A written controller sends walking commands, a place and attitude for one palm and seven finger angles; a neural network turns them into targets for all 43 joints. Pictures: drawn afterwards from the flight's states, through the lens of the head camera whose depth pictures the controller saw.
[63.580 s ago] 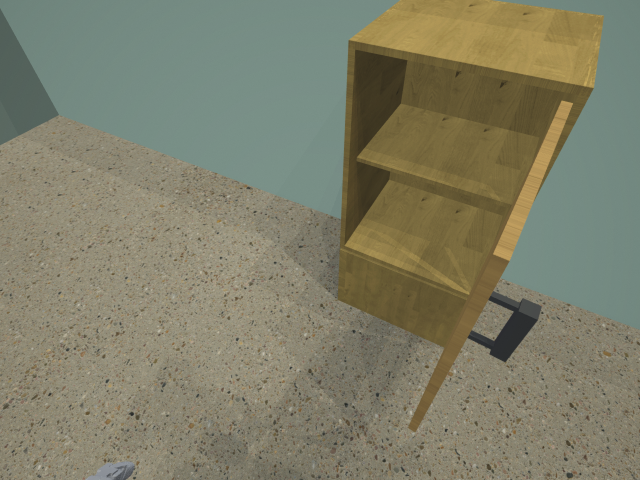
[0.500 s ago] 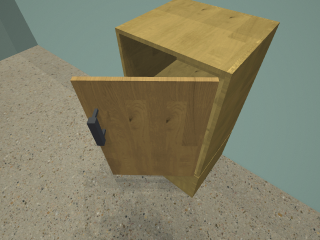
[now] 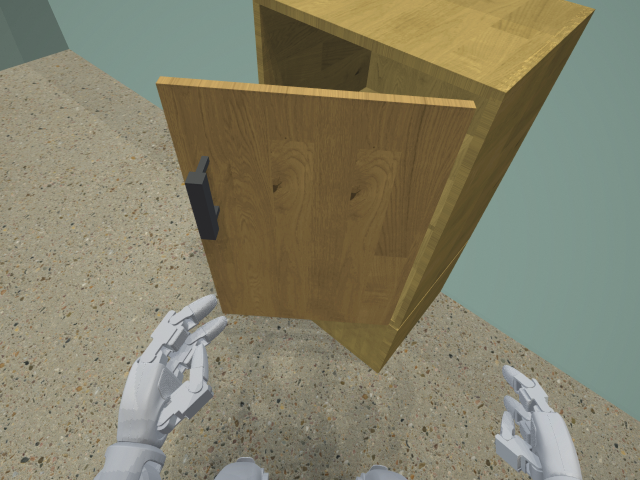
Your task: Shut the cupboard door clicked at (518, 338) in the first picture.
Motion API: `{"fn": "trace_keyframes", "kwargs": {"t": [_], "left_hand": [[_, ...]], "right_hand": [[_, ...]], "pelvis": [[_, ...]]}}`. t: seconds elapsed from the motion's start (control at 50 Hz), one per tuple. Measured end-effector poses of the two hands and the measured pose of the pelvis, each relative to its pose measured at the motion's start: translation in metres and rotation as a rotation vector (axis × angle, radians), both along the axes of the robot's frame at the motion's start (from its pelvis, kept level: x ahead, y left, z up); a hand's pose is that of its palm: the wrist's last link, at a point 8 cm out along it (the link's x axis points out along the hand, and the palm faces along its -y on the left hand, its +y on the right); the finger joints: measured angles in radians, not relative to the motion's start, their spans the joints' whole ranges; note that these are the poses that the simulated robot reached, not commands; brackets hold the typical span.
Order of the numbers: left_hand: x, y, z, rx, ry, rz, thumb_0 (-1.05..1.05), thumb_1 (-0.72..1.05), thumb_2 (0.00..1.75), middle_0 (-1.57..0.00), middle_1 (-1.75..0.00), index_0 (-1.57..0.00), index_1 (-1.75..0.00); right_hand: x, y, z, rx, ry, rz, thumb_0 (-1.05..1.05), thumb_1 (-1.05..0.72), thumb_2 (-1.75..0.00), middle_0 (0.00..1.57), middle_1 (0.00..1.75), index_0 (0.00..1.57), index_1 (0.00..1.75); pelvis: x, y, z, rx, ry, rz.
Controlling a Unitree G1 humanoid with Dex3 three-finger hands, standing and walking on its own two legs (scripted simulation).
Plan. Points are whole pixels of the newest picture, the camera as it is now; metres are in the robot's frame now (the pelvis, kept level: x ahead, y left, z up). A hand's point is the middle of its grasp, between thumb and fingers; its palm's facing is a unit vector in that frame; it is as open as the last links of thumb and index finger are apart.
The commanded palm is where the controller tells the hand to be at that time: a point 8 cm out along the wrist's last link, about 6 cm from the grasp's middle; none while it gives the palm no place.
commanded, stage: raise the hand and make a fist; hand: left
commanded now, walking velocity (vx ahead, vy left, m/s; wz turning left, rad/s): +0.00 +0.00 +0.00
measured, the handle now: (206, 198) +0.50 +0.20 +0.04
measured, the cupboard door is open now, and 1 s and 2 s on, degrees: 37 37 37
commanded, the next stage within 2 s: bring the fist close to the handle in 1.58 s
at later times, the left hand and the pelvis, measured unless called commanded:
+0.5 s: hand (164, 425) +0.18 +0.18 +0.00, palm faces +0.02 -1.00 -0.02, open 4.2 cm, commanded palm +0.16 +0.24 +0.02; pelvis -0.02 +0.02 -0.04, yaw +0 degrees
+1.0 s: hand (142, 386) +0.21 +0.20 +0.05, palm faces +0.05 -1.00 -0.06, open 3.1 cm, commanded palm +0.19 +0.26 +0.04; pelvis +0.00 +0.02 -0.03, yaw +2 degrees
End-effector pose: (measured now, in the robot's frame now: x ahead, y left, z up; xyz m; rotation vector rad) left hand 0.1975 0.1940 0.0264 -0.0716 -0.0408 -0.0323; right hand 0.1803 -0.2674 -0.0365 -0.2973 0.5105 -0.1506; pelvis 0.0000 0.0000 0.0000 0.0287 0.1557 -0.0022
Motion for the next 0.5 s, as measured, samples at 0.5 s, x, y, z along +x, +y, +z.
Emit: {"fn": "trace_keyframes", "kwargs": {"t": [0.5], "left_hand": [[-0.035,0.044,-0.017,0.095,0.223,0.048,0.02,0.9,0.9,-0.8,-0.95,-0.8,-0.95]], "right_hand": [[-0.049,0.079,-0.08,0.145,0.198,-0.013,0.01,-0.9,-0.89,0.2,0.3,0.21,0.3]], "pelvis": [[-0.02,0.022,-0.038,-0.06,0.064,0.017]]}}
